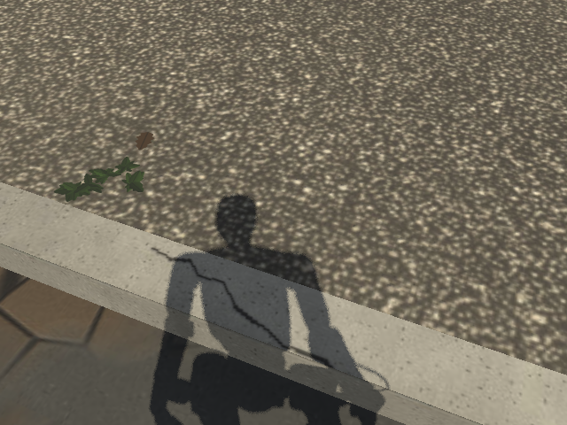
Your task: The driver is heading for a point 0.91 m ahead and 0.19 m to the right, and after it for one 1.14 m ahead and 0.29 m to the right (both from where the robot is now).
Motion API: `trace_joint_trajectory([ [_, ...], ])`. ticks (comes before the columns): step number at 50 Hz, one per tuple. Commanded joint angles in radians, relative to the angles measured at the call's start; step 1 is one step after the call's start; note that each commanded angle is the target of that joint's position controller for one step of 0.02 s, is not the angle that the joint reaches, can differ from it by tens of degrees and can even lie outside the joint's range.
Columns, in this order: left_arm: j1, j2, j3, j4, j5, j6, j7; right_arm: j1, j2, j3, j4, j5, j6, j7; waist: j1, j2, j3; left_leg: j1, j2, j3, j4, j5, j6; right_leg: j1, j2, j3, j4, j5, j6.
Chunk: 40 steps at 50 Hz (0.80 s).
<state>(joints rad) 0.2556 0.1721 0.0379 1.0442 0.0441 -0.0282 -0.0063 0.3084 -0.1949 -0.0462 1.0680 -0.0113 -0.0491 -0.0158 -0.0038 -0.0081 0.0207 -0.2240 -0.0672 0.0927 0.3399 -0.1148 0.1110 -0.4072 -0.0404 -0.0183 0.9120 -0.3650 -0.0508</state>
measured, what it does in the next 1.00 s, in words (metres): walks ahead: right foot, then left foot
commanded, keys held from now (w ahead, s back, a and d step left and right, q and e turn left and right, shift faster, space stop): w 0.44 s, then no key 0.26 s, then e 0.30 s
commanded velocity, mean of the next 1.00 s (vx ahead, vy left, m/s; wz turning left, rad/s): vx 0.29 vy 0.00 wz -0.08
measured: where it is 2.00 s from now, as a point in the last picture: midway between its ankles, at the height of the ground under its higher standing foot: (338, 403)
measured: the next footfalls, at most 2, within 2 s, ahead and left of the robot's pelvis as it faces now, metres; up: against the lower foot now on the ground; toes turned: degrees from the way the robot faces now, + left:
right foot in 0.26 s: +0.14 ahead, -0.14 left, +0.00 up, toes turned -4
left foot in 0.68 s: +0.40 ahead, +0.04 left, +0.00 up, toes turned +4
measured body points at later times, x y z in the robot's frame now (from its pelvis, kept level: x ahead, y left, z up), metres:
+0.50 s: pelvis +0.17 -0.05 +0.01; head +0.18 -0.07 +0.45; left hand +0.10 +0.18 -0.14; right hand +0.27 -0.29 -0.14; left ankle +0.23 +0.08 -0.68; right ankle +0.10 -0.13 -0.74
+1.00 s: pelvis +0.28 -0.02 -0.01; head +0.31 -0.01 +0.44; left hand +0.36 +0.21 -0.16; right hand +0.33 -0.27 -0.15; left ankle +0.36 +0.04 -0.74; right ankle +0.26 -0.13 -0.69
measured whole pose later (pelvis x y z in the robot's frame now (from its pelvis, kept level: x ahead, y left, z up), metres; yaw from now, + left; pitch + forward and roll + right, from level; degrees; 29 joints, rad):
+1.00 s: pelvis +0.28 -0.02 -0.01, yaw -7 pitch +0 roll +0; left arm 0.22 0.17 0.06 0.99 0.04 0.04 0.02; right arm 0.19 -0.19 -0.04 0.97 -0.02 -0.01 -0.07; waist 0.01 -0.02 0.05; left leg -0.32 0.00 0.21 0.44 -0.13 0.11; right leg -0.42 -0.03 -0.03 0.96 -0.47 0.01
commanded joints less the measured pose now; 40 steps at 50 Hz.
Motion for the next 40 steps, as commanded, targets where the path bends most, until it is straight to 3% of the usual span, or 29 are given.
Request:
trace_joint_trajectory([
  [1, 0.037, 0.040, 0.007, -0.030, -0.002, 0.004, -0.003, 0.016, -0.122, -0.021, -0.043, -0.002, -0.016, -0.002, 0.019, 0.097, 0.029, -0.060, 0.284, -0.307, -0.280, -0.380, 0.113, -0.007, -0.009, -0.021, -0.095, 0.040, 0.013],
  [9, -0.070, 0.055, 0.014, -0.088, -0.015, -0.017, -0.010, 0.072, -0.153, -0.035, -0.040, -0.001, -0.020, 0.002, -0.013, 0.081, 0.039, -0.002, 0.310, -0.305, -0.256, -0.431, 0.124, 0.023, 0.005, -0.060, -0.323, 0.045, 0.016],
  [12, 0.036, 0.046, 0.017, -0.054, -0.018, -0.037, 0.001, 0.033, -0.146, -0.039, -0.047, 0.008, -0.019, 0.006, 0.040, 0.045, 0.038, -0.108, 0.262, -0.251, -0.148, -0.450, 0.099, 0.255, 0.039, -0.092, -0.519, 0.101, -0.007],
  [13, 0.127, 0.067, 0.025, -0.024, -0.017, -0.049, 0.009, 0.008, -0.114, -0.032, -0.060, 0.003, -0.023, 0.007, 0.072, 0.006, 0.021, -0.206, 0.215, -0.206, -0.041, -0.443, 0.074, 0.403, 0.008, -0.038, -0.569, 0.053, -0.020],
  [14, 0.246, 0.128, 0.037, 0.001, -0.003, -0.061, 0.021, -0.056, -0.049, -0.014, -0.099, -0.002, -0.031, 0.013, 0.117, -0.150, 0.010, -0.337, 0.124, -0.090, 0.216, -0.378, 0.027, 0.513, -0.178, 0.217, -0.711, -0.133, -0.053],
  [15, 0.296, 0.225, 0.062, 0.015, -0.013, -0.058, 0.025, -0.073, -0.004, -0.001, -0.135, 0.000, -0.038, 0.024, 0.111, -0.307, 0.060, -0.573, 0.022, 0.009, 0.412, -0.388, 0.001, 0.571, -0.348, 0.543, -0.859, -0.386, -0.136],
  [16, 0.257, 0.185, 0.058, 0.014, -0.013, -0.051, 0.025, -0.098, -0.088, -0.020, -0.134, -0.033, -0.037, 0.031, 0.081, -0.160, 0.111, -0.583, 0.088, -0.073, 0.550, -0.338, 0.008, 0.494, -0.364, 0.530, -0.830, -0.352, -0.168],
  [17, 0.190, 0.142, 0.045, -0.010, -0.020, -0.055, 0.019, -0.086, -0.089, -0.024, -0.122, -0.032, -0.038, 0.042, 0.038, -0.095, 0.096, -0.561, 0.108, -0.103, 0.596, -0.259, 0.005, 0.456, -0.312, 0.460, -0.821, -0.276, -0.149],
  [19, 0.135, 0.113, 0.037, -0.032, -0.028, -0.070, 0.015, -0.074, -0.074, -0.024, -0.103, -0.024, -0.037, 0.053, 0.000, -0.052, 0.068, -0.514, 0.135, -0.096, 0.619, -0.149, -0.024, 0.438, -0.241, 0.308, -0.832, -0.047, -0.110],
  [22, 0.192, 0.088, 0.027, -0.002, -0.029, -0.086, 0.016, -0.124, -0.048, -0.020, -0.111, -0.033, -0.024, 0.057, 0.003, -0.048, 0.043, -0.510, 0.141, -0.056, 0.649, -0.051, -0.063, 0.442, -0.182, 0.158, -0.792, 0.318, -0.107],
  [25, 0.214, 0.073, 0.013, 0.013, -0.026, -0.089, 0.019, -0.214, -0.020, -0.006, -0.141, -0.024, -0.018, 0.045, 0.004, -0.059, 0.064, -0.443, 0.114, -0.007, 0.527, -0.025, -0.096, 0.385, -0.139, 0.037, -0.717, 0.787, -0.107],
  [28, 0.233, 0.088, 0.008, 0.029, -0.020, -0.085, 0.025, -0.276, -0.001, 0.012, -0.153, -0.013, -0.018, 0.030, 0.024, -0.115, 0.052, -0.271, 0.058, 0.038, 0.310, 0.039, -0.081, 0.341, -0.098, -0.027, -0.663, 0.948, -0.078],
  [31, 0.203, 0.110, 0.011, 0.034, -0.026, -0.083, 0.033, -0.171, -0.050, 0.004, -0.117, -0.008, -0.023, 0.010, -0.017, -0.145, -0.002, -0.130, 0.033, 0.009, 0.226, 0.055, -0.030, 0.387, -0.131, 0.002, -0.548, 1.029, -0.064],
  [32, 0.173, 0.115, 0.012, 0.029, -0.032, -0.080, 0.035, -0.083, -0.069, -0.003, -0.086, -0.011, -0.032, 0.005, -0.058, -0.120, -0.034, -0.050, 0.020, 0.006, 0.160, 0.093, -0.011, 0.400, -0.123, 0.004, -0.452, 1.024, -0.050],
  [33, 0.161, 0.120, 0.013, 0.029, -0.040, -0.074, 0.034, 0.012, -0.083, -0.009, -0.053, -0.024, -0.047, 0.001, -0.102, -0.065, -0.068, 0.079, 0.042, -0.002, 0.058, 0.259, -0.002, 0.362, -0.090, -0.015, -0.312, 0.913, -0.029],
  [34, 0.192, 0.099, 0.006, 0.012, -0.048, -0.072, 0.036, 0.116, -0.147, -0.020, -0.027, -0.044, -0.064, -0.002, -0.108, 0.024, -0.166, 0.300, 0.213, -0.142, 0.121, 0.724, 0.019, 0.213, -0.039, -0.035, -0.119, 0.546, 0.000],
  [35, 0.379, -0.029, -0.019, 0.045, -0.093, -0.049, 0.039, 0.134, -0.167, -0.017, -0.029, -0.044, -0.061, 0.002, -0.029, 0.213, -0.341, 0.506, 0.497, -0.407, 0.196, 1.258, 0.205, 0.061, 0.094, -0.045, 0.181, -0.275, 0.028],
  [36, 0.392, 0.009, -0.006, 0.084, -0.072, -0.023, 0.052, 0.111, -0.126, -0.006, -0.045, 0.000, -0.051, 0.011, -0.019, 0.077, -0.363, 0.410, 0.487, -0.383, 0.190, 1.289, 0.220, 0.100, 0.069, 0.083, 0.219, -0.318, 0.027],
  [37, 0.363, 0.000, -0.004, 0.076, -0.052, -0.005, 0.049, 0.004, -0.118, -0.006, -0.071, 0.011, -0.034, -0.002, -0.005, 0.116, -0.283, 0.296, 0.482, -0.373, 0.102, 0.861, 0.248, 0.046, 0.055, 0.055, 0.264, -0.291, 0.035],
  [38, 0.256, 0.026, 0.001, 0.058, -0.012, 0.005, 0.045, -0.084, -0.064, 0.010, -0.096, 0.007, -0.021, -0.012, 0.003, 0.062, -0.152, 0.128, 0.419, -0.344, 0.002, 0.514, 0.198, 0.039, 0.022, 0.058, 0.229, -0.223, 0.039],
  [39, 0.179, 0.046, 0.012, 0.034, 0.000, 0.012, 0.038, -0.128, -0.044, 0.021, -0.104, 0.003, -0.015, -0.025, 0.019, 0.082, -0.062, 0.011, 0.367, -0.276, -0.060, 0.387, 0.148, 0.060, 0.005, 0.063, 0.164, -0.162, 0.043],
  [40, 0.170, 0.052, 0.014, 0.024, -0.001, 0.022, 0.034, -0.158, -0.060, 0.018, -0.114, -0.001, -0.012, -0.032, 0.043, 0.101, -0.041, -0.053, 0.328, -0.205, -0.076, 0.390, 0.117, 0.105, 0.005, 0.047, 0.122, -0.117, 0.049],
])
Velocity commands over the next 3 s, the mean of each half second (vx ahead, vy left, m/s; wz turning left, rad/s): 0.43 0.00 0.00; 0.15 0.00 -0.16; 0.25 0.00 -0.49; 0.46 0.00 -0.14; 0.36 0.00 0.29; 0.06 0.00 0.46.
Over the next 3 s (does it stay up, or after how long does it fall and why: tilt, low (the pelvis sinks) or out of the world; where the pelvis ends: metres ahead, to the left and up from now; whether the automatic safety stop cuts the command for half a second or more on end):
stays up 0.91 -0.27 0.14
